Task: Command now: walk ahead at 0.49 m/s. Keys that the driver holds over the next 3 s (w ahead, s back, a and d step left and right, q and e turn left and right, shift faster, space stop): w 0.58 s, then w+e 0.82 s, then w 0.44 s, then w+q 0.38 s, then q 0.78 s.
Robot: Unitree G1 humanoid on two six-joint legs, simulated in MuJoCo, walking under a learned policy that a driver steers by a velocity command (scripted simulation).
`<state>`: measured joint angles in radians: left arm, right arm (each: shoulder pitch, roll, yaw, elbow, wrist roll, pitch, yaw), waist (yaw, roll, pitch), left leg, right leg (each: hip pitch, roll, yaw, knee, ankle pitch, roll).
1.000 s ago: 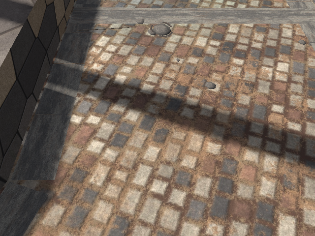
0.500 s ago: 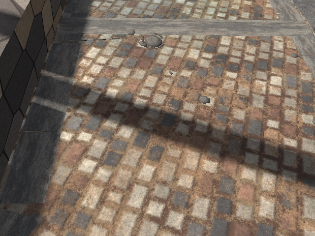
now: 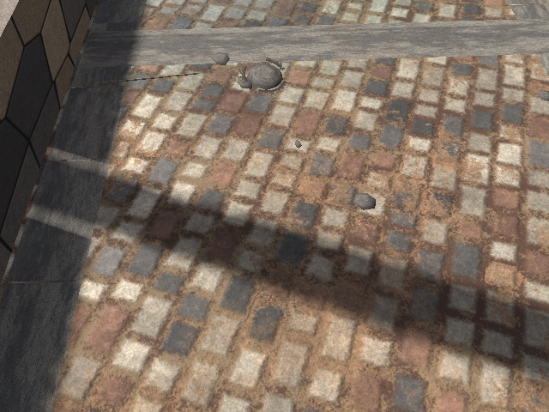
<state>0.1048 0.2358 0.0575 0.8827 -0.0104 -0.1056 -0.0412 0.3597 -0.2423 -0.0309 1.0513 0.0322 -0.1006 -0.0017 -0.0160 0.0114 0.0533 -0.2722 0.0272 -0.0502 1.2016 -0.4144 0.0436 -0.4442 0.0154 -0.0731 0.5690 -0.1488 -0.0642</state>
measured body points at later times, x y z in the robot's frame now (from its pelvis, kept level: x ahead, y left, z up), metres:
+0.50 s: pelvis +0.29 +0.05 +0.00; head +0.33 +0.06 +0.45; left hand +0.25 +0.31 -0.15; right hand +0.49 -0.20 -0.10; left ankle +0.41 +0.14 -0.72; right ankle +0.11 -0.08 -0.70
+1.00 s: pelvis +0.58 +0.03 +0.00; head +0.61 +0.02 +0.45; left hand +0.80 +0.22 -0.11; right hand +0.52 -0.24 -0.14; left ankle +0.41 +0.15 -0.72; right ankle +0.72 -0.10 -0.71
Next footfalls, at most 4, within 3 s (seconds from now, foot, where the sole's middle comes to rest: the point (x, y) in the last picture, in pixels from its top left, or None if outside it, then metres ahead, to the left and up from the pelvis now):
0.46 left None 0.45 0.15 -0.76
1.04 right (326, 294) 0.75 -0.10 -0.76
1.52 left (288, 198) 1.08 -0.02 -0.76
2.00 right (399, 171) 1.18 -0.37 -0.76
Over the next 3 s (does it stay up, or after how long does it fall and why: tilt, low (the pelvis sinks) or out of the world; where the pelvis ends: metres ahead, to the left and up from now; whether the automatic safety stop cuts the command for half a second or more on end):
stays up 1.39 -0.32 0.01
